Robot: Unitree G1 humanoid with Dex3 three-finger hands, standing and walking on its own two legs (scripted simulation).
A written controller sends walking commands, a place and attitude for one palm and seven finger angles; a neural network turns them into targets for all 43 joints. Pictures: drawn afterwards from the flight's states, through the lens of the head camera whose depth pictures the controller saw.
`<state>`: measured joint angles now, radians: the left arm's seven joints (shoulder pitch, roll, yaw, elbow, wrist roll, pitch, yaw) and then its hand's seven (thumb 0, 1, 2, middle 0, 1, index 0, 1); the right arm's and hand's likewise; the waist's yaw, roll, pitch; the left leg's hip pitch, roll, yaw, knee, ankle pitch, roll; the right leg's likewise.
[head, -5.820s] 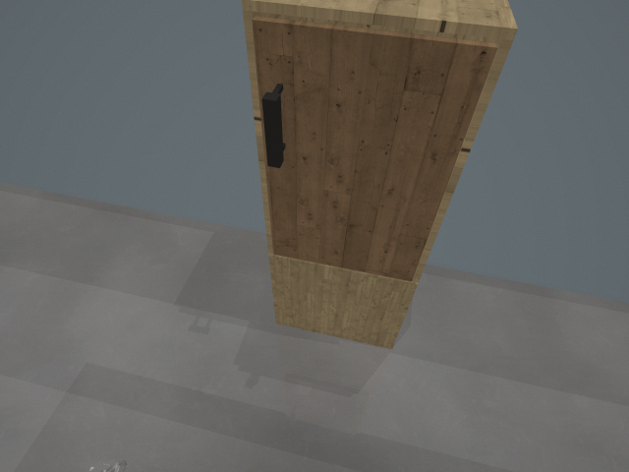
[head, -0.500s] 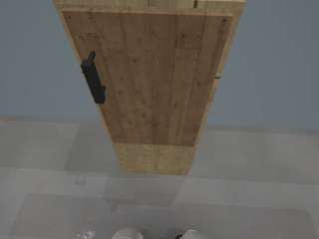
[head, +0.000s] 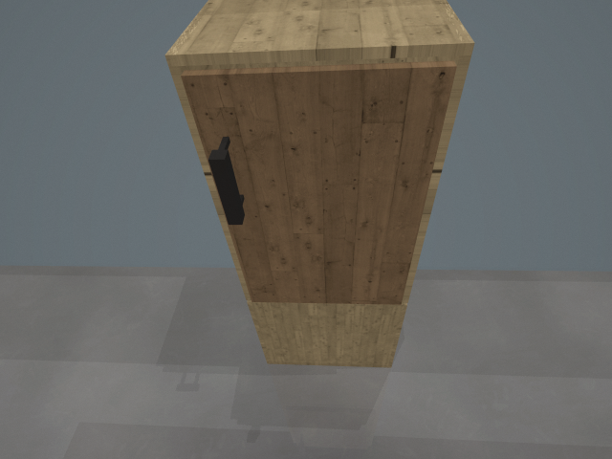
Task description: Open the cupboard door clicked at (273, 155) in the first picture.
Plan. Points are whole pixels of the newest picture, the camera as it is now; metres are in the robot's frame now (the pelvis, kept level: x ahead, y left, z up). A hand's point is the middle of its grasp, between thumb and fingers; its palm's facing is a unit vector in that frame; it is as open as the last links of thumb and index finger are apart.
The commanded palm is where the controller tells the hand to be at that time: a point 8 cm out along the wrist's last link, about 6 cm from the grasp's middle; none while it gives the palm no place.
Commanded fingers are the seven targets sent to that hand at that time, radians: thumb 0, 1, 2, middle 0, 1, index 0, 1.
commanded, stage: come to a stop and stand still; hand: left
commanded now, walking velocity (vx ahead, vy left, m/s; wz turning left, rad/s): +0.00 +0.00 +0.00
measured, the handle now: (230, 181) +0.52 +0.17 +0.09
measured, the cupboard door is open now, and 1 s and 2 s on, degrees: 0 0 0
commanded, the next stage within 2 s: look again from close up in 0.82 s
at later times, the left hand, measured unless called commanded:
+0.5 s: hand out of the picture +0.10 +0.16 -0.16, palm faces -0.01 -0.97 -0.23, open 7.4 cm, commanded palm none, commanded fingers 0.00 0.90 0.90 -0.20 -0.30 -0.20 -0.30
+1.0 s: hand out of the picture +0.08 +0.15 -0.16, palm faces +0.03 -0.97 -0.22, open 7.4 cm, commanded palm none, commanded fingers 0.00 0.90 0.90 -0.20 -0.30 -0.20 -0.30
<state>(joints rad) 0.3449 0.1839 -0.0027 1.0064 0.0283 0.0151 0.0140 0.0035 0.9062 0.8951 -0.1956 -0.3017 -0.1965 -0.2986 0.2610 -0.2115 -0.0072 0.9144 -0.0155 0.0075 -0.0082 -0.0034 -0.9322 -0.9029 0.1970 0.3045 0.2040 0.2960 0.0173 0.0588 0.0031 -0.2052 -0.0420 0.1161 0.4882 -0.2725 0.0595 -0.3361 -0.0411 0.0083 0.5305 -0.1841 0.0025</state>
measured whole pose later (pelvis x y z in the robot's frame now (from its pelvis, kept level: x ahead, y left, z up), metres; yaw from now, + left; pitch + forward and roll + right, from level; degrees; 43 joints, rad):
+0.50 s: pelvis +0.04 -0.02 +0.01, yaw +1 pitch -1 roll +1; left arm 0.18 0.16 -0.02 1.08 0.01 -0.02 0.02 0.00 0.91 0.89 -0.20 -0.30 -0.20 -0.30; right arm 0.28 -0.18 0.02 1.11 -0.01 -0.02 -0.03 0.00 -0.91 -0.90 0.19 0.30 0.20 0.30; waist -0.02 0.03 0.03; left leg -0.10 -0.02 0.08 0.39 -0.28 0.02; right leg -0.24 -0.01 -0.03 0.47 -0.21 -0.02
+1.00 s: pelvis +0.06 -0.04 +0.01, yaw +2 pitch -1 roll +0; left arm 0.23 0.18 -0.01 1.11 0.01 -0.02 0.02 0.00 0.91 0.89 -0.20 -0.30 -0.20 -0.30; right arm 0.24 -0.19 0.01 1.12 -0.01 -0.02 -0.03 0.00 -0.91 -0.90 0.19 0.30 0.20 0.30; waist 0.00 0.02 0.04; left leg -0.07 0.02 0.06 0.38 -0.30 -0.01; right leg -0.20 0.02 -0.05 0.43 -0.23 -0.04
